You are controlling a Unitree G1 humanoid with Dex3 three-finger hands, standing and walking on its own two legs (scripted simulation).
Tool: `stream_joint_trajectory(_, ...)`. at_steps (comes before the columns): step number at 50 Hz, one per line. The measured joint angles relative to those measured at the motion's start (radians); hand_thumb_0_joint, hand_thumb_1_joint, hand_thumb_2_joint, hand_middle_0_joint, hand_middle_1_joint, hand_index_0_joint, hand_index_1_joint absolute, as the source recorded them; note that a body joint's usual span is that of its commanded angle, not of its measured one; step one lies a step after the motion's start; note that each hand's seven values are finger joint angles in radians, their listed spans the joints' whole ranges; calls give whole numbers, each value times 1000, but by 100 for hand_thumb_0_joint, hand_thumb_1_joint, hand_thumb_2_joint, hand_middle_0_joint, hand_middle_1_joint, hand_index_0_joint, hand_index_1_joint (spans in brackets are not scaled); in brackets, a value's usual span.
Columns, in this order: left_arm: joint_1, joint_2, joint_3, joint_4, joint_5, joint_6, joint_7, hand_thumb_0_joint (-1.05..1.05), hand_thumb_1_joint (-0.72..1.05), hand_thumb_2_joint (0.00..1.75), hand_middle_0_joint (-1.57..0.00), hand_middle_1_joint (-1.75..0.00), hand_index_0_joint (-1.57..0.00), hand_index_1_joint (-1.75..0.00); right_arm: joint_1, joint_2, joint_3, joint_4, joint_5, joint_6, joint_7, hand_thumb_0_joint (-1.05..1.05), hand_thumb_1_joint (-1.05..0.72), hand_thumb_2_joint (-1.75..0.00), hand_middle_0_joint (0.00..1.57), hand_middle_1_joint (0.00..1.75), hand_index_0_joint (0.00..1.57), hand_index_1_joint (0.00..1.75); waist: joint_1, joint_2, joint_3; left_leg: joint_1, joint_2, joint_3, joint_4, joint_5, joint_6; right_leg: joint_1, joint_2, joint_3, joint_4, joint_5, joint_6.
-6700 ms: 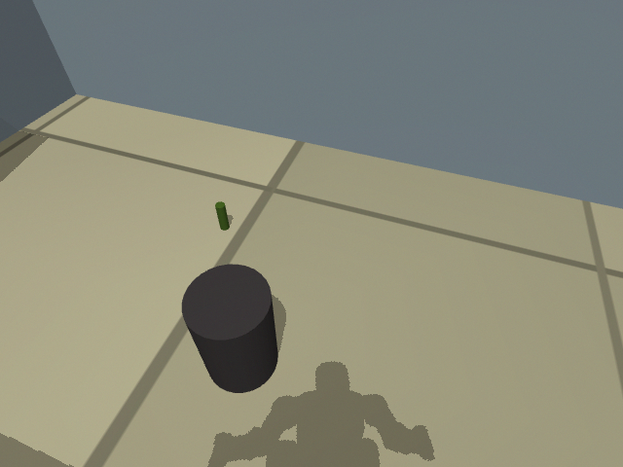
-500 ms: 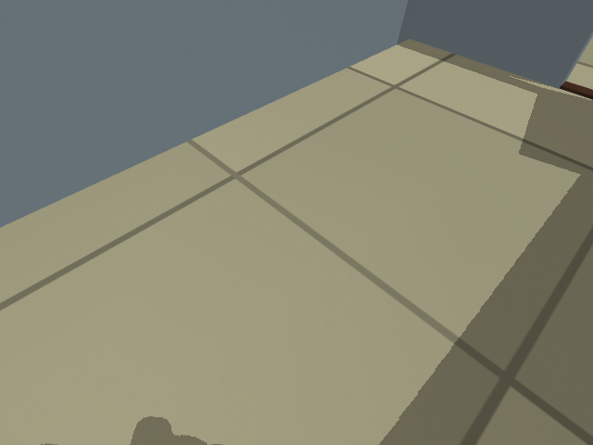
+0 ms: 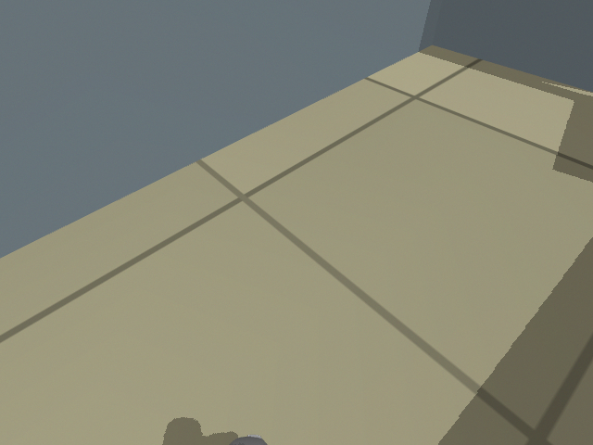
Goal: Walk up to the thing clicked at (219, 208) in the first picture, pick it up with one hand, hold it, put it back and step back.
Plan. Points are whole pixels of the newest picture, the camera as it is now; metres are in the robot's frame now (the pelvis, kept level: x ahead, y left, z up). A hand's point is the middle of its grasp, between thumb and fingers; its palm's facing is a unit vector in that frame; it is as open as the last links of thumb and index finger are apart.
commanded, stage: walk up
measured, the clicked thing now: out of the picture +0.13 +1.31 -0.71
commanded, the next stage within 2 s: none
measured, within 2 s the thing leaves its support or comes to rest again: neither
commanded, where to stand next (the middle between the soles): +0.78 +0.08 m, yaw +0 degrees
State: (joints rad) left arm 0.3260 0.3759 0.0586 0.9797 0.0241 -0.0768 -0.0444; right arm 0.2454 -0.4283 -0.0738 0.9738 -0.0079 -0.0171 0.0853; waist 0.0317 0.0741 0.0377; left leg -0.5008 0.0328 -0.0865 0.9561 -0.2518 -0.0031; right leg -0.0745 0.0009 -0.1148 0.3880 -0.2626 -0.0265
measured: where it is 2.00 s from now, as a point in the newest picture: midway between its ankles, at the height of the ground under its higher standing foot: (302, 299)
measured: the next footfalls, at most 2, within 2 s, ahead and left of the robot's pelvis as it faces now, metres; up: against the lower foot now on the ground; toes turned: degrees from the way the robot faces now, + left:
left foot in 0.20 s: +0.26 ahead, +0.17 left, +0.00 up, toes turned +6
right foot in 0.64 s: +0.47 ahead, -0.09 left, +0.00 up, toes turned -3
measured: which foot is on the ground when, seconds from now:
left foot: up 0.00-0.18, down 0.20-0.66, up 0.68-1.00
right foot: down 0.00-0.24, up 0.26-0.62, down 0.64-1.00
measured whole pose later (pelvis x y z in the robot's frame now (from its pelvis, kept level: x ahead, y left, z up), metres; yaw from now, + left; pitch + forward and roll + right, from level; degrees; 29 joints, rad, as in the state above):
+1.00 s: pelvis +0.45 +0.04 -0.01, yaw +5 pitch -3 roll -2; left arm 0.33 0.41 0.06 0.85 0.03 -0.06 -0.06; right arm 0.31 -0.42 -0.06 0.85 -0.01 0.01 0.09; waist 0.02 0.04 0.08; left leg -0.52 0.10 0.02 0.79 -0.20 0.00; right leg -0.13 -0.04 -0.14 0.48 -0.30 0.00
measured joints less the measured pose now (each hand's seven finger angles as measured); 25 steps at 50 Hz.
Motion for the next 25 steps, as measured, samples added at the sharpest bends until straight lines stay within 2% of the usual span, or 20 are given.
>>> stream_joint_trajectory(2,3,0,1,-11,-1,-5,1,1,90,90,-21,-30,-21,-30,-2,5,2,-9,-5,2,7,1,-91,-90,20,30,20,30,1,-12,6,-19,17,-1,-73,29,-11,32,0,-8,-22,-16,2)
stream_joint_trajectory(5,3,5,4,-31,1,-12,0,1,90,90,-21,-30,-21,-30,-9,6,2,-18,-14,7,15,1,-91,-90,20,30,20,30,2,-27,23,-21,47,13,-197,63,-10,75,-1,-23,-31,-57,16)
stream_joint_trajectory(8,1,18,4,-49,1,-10,0,1,90,90,-21,-30,-21,-30,-20,6,1,-27,-18,8,18,1,-91,-90,20,30,20,30,1,-42,39,11,64,64,-317,76,4,111,-10,-41,-6,-122,41)
stream_joint_trajectory(9,2,24,4,-54,0,-7,1,1,90,90,-21,-30,-21,-30,-24,7,-1,-31,-19,6,18,1,-91,-90,20,30,20,30,2,-50,41,29,62,85,-348,75,12,119,-18,-43,15,-153,49)
stream_joint_trajectory(10,3,31,3,-58,-1,-3,2,1,90,90,-21,-30,-21,-30,-30,9,-3,-36,-20,2,16,1,-91,-90,20,30,20,30,3,-65,44,49,50,100,-371,115,17,120,-35,-42,52,-191,56)
stream_joint_trajectory(12,-8,45,4,-54,-6,12,12,1,90,90,-21,-30,-21,-30,-55,28,-9,-51,-29,-16,7,1,-91,-90,20,30,20,30,2,-126,71,71,7,143,-331,92,17,66,-106,-15,246,-236,30)
stream_joint_trajectory(13,-14,38,2,-53,-13,21,17,1,90,90,-21,-30,-21,-30,-59,29,-10,-72,-30,-29,1,1,-91,-90,20,30,20,30,-6,-123,78,74,6,147,-303,57,20,5,-95,30,393,-238,18)
stream_joint_trajectory(15,-28,31,-13,-49,-18,34,21,1,90,90,-21,-30,-21,-30,-54,35,-10,-104,-11,-46,-9,1,-91,-90,20,30,20,30,-31,-101,81,107,15,136,-298,14,29,-119,-36,99,647,-251,-7)
stream_joint_trajectory(17,-40,38,-23,-52,-27,34,20,1,90,90,-21,-30,-21,-30,-38,48,2,-120,3,-50,-23,1,-91,-90,20,30,20,30,-42,-104,73,171,15,141,-350,7,28,-231,-12,139,777,-202,-19)
stream_joint_trajectory(19,-53,47,-23,-68,-36,28,15,1,90,90,-21,-30,-21,-30,-13,54,15,-126,10,-54,-33,1,-90,-90,20,30,21,30,-46,-114,61,236,7,151,-409,6,25,-318,-20,162,780,-145,-18)
stream_joint_trajectory(21,-65,53,-18,-89,-36,25,8,1,90,90,-21,-30,-21,-29,12,54,24,-126,12,-55,-38,1,-90,-90,20,30,21,30,-49,-121,53,291,-2,157,-450,-4,25,-382,-38,170,728,-96,-5)
stream_joint_trajectory(25,-84,58,-9,-112,-26,26,-11,1,90,90,-21,-30,-21,-29,48,43,28,-128,5,-56,-39,1,-90,-90,20,30,21,30,-47,-121,48,383,-13,179,-491,-45,22,-445,-83,142,518,-15,20)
